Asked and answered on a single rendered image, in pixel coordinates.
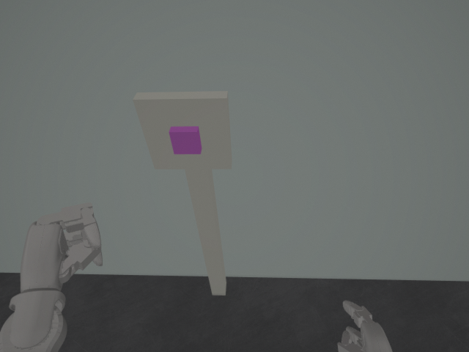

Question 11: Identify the button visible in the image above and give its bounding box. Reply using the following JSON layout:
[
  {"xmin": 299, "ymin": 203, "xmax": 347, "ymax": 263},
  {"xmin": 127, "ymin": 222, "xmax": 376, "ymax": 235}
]
[{"xmin": 169, "ymin": 126, "xmax": 202, "ymax": 154}]

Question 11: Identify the right robot hand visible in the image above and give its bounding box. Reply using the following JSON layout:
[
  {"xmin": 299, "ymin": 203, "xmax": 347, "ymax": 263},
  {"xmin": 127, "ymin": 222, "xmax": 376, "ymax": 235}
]
[{"xmin": 337, "ymin": 300, "xmax": 393, "ymax": 352}]

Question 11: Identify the panel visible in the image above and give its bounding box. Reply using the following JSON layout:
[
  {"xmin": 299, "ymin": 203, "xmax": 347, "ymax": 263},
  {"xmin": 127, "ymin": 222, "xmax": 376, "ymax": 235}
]
[{"xmin": 133, "ymin": 91, "xmax": 232, "ymax": 296}]

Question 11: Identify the robot left forearm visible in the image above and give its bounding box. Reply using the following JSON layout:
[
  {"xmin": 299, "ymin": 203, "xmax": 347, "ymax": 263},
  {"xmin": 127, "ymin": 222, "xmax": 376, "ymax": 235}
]
[{"xmin": 0, "ymin": 288, "xmax": 67, "ymax": 352}]

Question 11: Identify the left robot hand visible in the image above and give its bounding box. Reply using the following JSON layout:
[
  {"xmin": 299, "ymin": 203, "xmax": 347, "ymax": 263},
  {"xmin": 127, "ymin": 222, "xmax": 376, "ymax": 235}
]
[{"xmin": 21, "ymin": 202, "xmax": 103, "ymax": 293}]

